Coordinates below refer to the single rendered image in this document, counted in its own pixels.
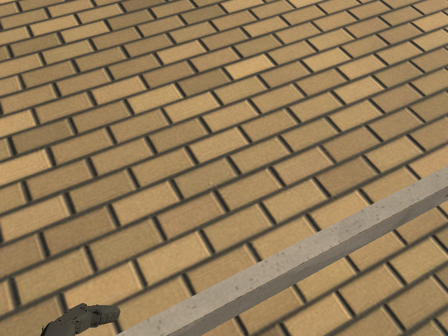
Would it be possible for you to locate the left robot hand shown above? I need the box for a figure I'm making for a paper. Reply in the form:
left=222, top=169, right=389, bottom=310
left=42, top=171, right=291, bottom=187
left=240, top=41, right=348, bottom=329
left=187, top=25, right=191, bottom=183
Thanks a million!
left=41, top=303, right=120, bottom=336

